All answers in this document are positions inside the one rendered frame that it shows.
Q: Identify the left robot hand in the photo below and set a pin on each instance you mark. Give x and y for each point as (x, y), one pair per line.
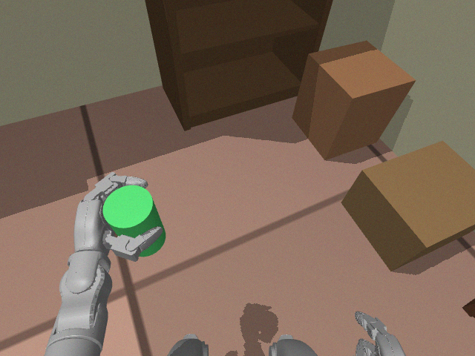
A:
(91, 230)

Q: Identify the right robot hand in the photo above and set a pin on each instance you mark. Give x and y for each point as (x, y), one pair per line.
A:
(386, 344)

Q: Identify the left robot arm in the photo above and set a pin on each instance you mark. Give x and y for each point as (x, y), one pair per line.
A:
(79, 329)

